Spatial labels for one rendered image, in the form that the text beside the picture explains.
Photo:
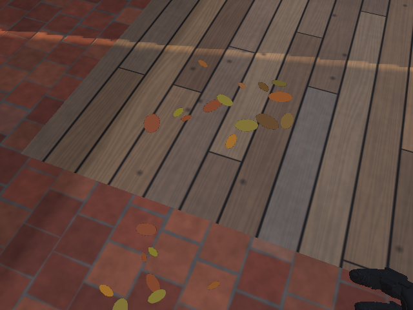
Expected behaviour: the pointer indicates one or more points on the robot right hand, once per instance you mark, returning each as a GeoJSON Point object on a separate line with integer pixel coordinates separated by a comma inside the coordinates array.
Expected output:
{"type": "Point", "coordinates": [388, 281]}

